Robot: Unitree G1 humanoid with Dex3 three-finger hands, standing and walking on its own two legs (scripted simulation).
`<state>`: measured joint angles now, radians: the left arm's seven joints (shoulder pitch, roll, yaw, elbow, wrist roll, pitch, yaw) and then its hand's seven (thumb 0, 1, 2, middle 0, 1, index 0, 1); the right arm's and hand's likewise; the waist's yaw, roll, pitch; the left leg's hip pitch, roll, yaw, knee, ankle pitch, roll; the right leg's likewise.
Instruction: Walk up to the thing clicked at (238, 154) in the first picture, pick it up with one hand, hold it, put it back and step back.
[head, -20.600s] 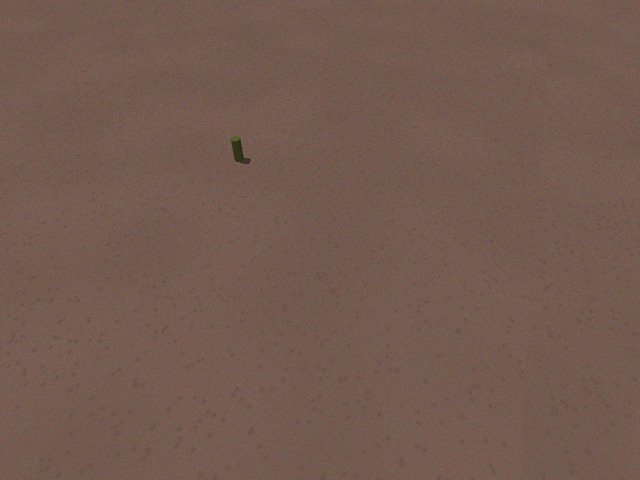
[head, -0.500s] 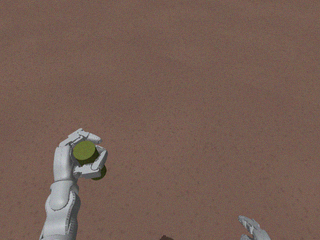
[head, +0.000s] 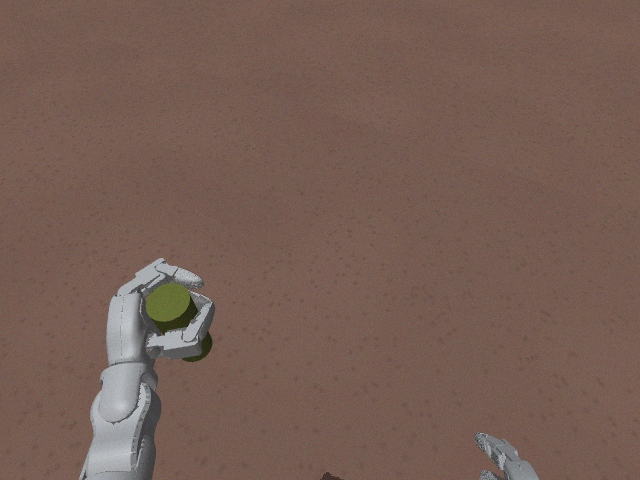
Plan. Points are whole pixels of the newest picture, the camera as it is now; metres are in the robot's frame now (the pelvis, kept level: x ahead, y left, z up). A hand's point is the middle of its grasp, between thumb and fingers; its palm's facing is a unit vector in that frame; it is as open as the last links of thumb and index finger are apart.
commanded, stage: hold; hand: left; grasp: from the side
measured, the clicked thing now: (182, 325) +0.33 +0.18 +0.02
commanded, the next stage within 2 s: crouch in 0.82 s
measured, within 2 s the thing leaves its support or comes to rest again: neither
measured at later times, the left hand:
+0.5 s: hand (184, 317) +0.32 +0.17 +0.05, palm faces +0.14 -0.99 -0.02, open 6.4 cm
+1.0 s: hand (186, 308) +0.33 +0.17 +0.06, palm faces +0.14 -0.99 -0.02, open 6.4 cm
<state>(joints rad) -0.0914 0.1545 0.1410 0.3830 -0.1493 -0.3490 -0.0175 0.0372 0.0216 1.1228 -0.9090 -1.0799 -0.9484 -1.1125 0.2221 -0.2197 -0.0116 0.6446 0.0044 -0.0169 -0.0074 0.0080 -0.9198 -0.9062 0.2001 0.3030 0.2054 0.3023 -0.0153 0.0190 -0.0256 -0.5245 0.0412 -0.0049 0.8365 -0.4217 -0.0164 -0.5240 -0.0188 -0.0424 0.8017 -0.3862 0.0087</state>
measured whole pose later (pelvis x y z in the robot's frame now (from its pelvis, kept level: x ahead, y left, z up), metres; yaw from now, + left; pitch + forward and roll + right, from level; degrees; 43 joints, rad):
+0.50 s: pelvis +0.00 +0.00 +0.00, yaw +0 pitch +6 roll -1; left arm -0.08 0.16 0.13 0.38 -0.15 -0.35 -0.02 0.04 0.02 1.12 -0.91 -1.08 -0.95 -1.11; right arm 0.22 -0.22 -0.01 0.65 0.00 -0.03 -0.01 0.01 -0.92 -0.91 0.20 0.30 0.21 0.30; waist -0.01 0.02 -0.03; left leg -0.53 0.04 -0.01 0.84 -0.42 -0.02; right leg -0.53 -0.02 -0.05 0.80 -0.38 0.01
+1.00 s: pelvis +0.00 +0.00 +0.00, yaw +0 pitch +7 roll -1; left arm -0.10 0.16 0.14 0.37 -0.15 -0.35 -0.01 0.04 0.02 1.12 -0.91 -1.08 -0.94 -1.12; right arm 0.23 -0.22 -0.01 0.66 0.00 -0.02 -0.01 0.01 -0.92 -0.91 0.20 0.30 0.21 0.30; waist -0.01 0.02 -0.03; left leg -0.52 0.04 -0.01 0.84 -0.43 -0.02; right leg -0.52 -0.02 -0.05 0.80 -0.39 0.01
